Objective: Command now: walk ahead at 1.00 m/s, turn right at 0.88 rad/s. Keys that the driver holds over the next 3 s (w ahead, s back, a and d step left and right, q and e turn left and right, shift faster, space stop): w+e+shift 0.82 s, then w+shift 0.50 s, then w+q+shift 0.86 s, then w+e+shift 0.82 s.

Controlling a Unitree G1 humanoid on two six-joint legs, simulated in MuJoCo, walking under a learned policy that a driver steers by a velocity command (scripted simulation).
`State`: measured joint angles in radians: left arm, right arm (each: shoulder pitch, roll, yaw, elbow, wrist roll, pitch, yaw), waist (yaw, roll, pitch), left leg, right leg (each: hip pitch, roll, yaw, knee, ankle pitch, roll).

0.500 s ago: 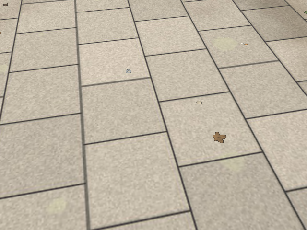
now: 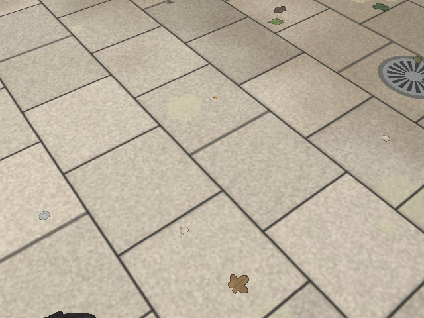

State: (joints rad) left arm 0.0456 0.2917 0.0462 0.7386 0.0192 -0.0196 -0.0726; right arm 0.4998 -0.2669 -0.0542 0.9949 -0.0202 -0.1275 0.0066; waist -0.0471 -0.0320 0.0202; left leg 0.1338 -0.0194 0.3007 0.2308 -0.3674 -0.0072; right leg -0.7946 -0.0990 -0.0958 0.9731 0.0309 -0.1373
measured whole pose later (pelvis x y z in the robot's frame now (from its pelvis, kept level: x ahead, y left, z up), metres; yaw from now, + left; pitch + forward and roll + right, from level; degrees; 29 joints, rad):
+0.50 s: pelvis +0.46 -0.05 +0.00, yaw -28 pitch +3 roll +1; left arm 0.46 0.32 0.09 0.83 0.00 -0.07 -0.02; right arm -0.04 -0.25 0.02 0.58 -0.03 -0.06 0.02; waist 0.14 0.00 0.03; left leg -0.68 0.09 -0.08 0.59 0.02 -0.04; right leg 0.08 0.17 0.26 0.31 -0.39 -0.17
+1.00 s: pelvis +0.82 -0.27 -0.02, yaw -53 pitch +2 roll +1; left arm -0.09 0.28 -0.01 0.59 0.04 -0.03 -0.09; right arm 0.56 -0.26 -0.02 0.93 -0.03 -0.08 0.00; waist -0.09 -0.02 0.03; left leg 0.28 0.05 0.30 0.24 -0.44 -0.07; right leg -0.66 0.04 -0.10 0.71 -0.13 -0.20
